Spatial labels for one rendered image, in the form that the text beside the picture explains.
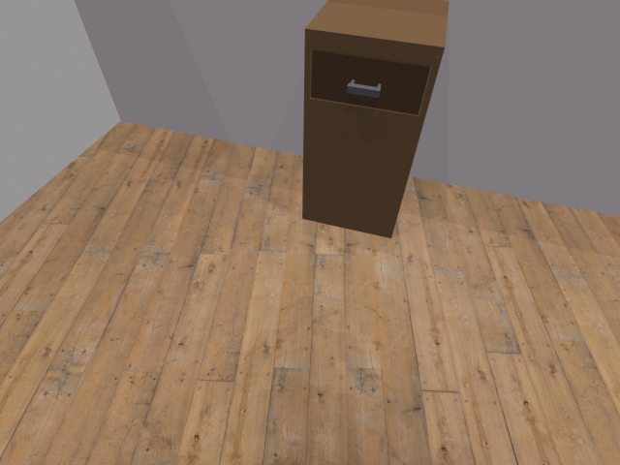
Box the handle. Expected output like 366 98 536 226
347 79 381 98

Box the drawer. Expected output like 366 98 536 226
311 48 431 115

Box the cabinet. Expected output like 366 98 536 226
302 0 450 238

